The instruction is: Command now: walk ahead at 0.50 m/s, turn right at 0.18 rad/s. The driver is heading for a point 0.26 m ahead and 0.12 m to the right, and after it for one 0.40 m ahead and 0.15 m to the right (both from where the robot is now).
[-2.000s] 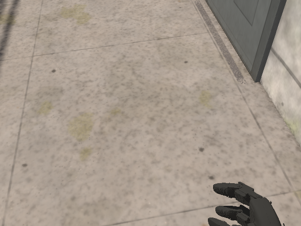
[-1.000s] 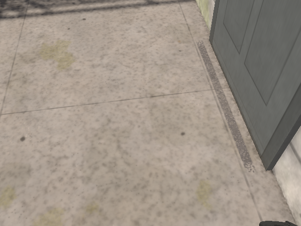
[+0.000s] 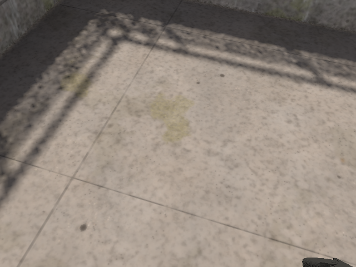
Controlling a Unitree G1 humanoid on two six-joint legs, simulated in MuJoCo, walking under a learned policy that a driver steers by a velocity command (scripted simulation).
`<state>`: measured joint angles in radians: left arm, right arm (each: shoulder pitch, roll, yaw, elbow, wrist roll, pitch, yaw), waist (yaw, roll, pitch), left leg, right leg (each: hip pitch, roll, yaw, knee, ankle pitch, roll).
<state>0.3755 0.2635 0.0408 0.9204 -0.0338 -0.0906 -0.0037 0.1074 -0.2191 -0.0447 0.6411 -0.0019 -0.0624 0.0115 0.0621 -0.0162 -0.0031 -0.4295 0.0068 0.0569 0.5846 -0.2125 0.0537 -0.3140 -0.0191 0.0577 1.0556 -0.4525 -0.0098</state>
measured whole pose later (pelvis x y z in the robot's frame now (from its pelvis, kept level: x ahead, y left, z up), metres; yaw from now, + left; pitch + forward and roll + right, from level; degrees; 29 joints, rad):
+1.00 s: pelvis +0.27 -0.01 +0.00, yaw -19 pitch +0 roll +0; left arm 0.18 0.21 0.04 0.73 0.02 0.02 0.01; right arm 0.25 -0.20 -0.04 0.81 -0.02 -0.02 -0.03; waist 0.00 -0.03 0.00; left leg -0.27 0.02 -0.02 0.58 -0.32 -0.02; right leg -0.35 0.06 0.07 0.55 -0.20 -0.02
